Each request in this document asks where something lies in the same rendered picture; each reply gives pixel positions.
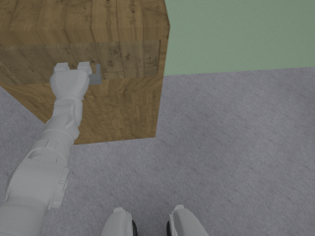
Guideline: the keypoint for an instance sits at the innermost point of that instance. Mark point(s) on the left robot forearm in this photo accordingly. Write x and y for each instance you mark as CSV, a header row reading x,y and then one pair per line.
x,y
58,137

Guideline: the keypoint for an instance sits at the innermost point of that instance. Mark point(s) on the robot right thigh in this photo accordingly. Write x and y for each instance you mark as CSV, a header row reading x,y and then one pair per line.
x,y
183,222

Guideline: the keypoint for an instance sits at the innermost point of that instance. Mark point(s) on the robot left hand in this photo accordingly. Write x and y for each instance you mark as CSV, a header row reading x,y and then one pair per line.
x,y
75,82

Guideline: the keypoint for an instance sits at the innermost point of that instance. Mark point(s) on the cabinet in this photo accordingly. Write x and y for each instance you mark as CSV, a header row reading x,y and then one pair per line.
x,y
116,109

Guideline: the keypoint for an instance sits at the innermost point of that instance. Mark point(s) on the drawer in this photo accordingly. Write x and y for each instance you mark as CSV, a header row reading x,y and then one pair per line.
x,y
34,63

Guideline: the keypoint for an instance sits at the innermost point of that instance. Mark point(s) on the right robot shin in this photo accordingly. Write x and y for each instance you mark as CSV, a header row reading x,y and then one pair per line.
x,y
178,207

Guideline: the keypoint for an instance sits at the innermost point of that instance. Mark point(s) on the handle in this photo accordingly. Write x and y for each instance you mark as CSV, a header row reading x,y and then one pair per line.
x,y
95,79

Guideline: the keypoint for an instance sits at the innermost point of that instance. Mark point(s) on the left robot upper arm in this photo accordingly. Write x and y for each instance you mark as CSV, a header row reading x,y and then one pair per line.
x,y
38,187

